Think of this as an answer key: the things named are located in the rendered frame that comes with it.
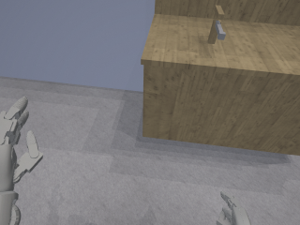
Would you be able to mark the counter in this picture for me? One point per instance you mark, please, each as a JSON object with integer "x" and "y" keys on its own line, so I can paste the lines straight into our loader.
{"x": 241, "y": 92}

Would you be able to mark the robot left hand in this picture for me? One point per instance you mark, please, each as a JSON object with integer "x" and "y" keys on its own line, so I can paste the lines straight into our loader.
{"x": 11, "y": 123}

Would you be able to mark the left robot forearm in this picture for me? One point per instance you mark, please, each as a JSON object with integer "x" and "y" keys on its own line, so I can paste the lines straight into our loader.
{"x": 10, "y": 213}

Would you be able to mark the robot right hand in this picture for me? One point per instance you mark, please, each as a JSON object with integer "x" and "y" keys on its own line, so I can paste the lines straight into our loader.
{"x": 238, "y": 215}

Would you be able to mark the tap lever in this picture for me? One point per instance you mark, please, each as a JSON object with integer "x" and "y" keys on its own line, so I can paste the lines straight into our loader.
{"x": 220, "y": 34}

